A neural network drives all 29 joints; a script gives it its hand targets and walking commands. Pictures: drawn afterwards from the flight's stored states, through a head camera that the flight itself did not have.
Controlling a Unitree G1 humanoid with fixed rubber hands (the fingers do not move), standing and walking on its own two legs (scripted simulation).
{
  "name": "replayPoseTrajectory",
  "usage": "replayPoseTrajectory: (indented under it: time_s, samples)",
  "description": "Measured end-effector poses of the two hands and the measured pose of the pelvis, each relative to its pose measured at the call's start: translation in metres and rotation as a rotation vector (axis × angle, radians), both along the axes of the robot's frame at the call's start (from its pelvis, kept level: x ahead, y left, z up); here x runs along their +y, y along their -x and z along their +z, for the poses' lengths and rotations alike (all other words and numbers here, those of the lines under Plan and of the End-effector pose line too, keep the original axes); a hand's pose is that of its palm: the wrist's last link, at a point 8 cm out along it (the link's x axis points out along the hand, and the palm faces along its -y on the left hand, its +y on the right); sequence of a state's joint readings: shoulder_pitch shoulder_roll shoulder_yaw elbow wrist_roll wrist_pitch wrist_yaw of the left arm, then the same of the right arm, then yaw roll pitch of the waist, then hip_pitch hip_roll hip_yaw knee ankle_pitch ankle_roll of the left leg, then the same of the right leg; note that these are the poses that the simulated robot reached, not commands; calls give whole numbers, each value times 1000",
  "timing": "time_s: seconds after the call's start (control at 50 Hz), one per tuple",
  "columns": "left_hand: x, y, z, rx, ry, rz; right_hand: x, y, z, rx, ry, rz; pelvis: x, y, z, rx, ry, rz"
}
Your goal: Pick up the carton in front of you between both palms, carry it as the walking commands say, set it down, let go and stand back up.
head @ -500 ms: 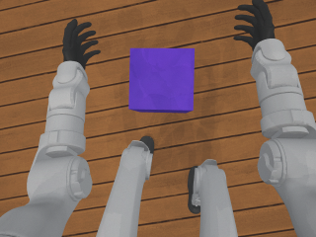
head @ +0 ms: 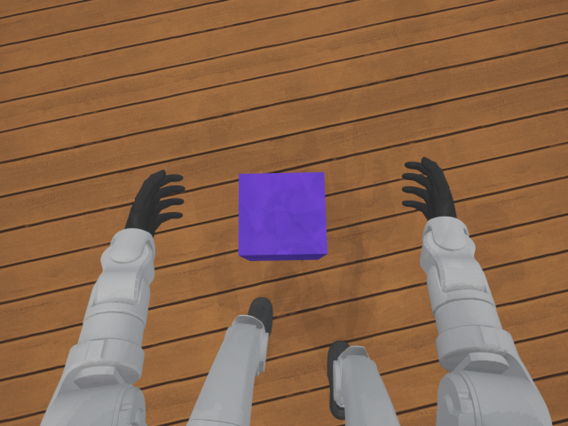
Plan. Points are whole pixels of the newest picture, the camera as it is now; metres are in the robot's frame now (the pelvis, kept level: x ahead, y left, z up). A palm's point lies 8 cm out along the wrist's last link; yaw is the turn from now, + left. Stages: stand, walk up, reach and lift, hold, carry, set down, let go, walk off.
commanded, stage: let go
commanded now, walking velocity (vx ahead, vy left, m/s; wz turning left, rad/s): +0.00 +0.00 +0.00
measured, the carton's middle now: (282, 221) +0.45 +0.08 -0.57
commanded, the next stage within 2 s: stand in 1.04 s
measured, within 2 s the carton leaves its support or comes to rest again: neither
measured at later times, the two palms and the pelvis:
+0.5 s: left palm (93, 343) +0.21 +0.23 +0.01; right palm (541, 334) +0.28 -0.22 +0.00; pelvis +0.06 -0.01 +0.08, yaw +3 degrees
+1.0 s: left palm (97, 335) +0.22 +0.22 +0.02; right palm out of the picture +0.24 -0.25 +0.01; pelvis +0.07 -0.03 +0.08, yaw +3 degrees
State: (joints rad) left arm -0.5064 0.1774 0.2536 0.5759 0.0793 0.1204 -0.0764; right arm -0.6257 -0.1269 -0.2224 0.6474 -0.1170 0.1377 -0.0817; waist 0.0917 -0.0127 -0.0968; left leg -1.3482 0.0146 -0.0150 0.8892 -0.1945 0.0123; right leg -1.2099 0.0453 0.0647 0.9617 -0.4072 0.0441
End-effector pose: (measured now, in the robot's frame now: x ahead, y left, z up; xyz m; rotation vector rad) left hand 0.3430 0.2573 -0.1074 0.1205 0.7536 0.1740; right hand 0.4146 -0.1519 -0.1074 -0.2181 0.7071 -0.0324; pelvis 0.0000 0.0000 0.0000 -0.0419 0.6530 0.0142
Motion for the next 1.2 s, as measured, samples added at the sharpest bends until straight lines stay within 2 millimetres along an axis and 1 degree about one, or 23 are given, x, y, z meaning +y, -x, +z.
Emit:
replayPoseTrajectory:
  time_s: [0.08, 0.2, 0.3, 0.4, 0.46, 0.52, 0.62, 0.7, 0.78, 0.86, 0.96, 1.04, 1.06, 1.12, 1.2]
  samples:
    - [7, 25, 24, 21, -5, -37, -7, 26, 22, 10, -1, -6, 5, -10, 18, -79, -5, 4]
    - [7, 62, 55, 35, 1, -54, -19, 55, 52, 23, -3, 13, 7, -26, 40, -201, -19, 15]
    - [-2, 93, 77, 40, 3, -44, -32, 81, 71, 37, -7, 22, 5, -39, 56, -304, -34, 22]
    - [-14, 121, 100, 46, 1, -29, -49, 111, 88, 45, -10, 21, -1, -51, 69, -412, -49, 26]
    - [-21, 133, 110, 51, 1, -25, -61, 128, 97, 50, -10, 17, -6, -57, 75, -474, -59, 27]
    - [-28, 138, 117, 52, 1, -29, -74, 143, 106, 55, -8, 12, -13, -62, 80, -530, -70, 27]
    - [-40, 134, 121, 46, 3, -48, -94, 163, 119, 61, -4, -1, -24, -67, 84, -603, -82, 25]
    - [-48, 125, 122, 40, 1, -65, -105, 171, 125, 68, -4, -11, -30, -70, 85, -642, -85, 20]
    - [-52, 121, 122, 44, -2, -75, -109, 174, 128, 74, -10, -16, -33, -71, 85, -667, -85, 16]
    - [-51, 121, 122, 53, -6, -75, -107, 172, 128, 76, -16, -14, -33, -72, 84, -680, -85, 16]
    - [-38, 125, 123, 82, -50, -42, -101, 172, 122, 76, -11, -26, -30, -73, 82, -680, -87, 29]
    - [-28, 131, 123, 86, -59, -19, -94, 170, 121, 70, -11, -23, -25, -73, 81, -686, -87, 35]
    - [-25, 132, 122, 78, -72, -20, -93, 171, 119, 70, 9, -13, -24, -74, 80, -677, -87, 38]
    - [-15, 145, 112, 74, -116, -10, -101, 184, 108, 117, 74, -7, -20, -79, 77, -642, -88, 47]
    - [-4, 170, 95, 143, -122, 22, -112, 204, 91, 210, 100, -25, -17, -88, 74, -609, -91, 57]
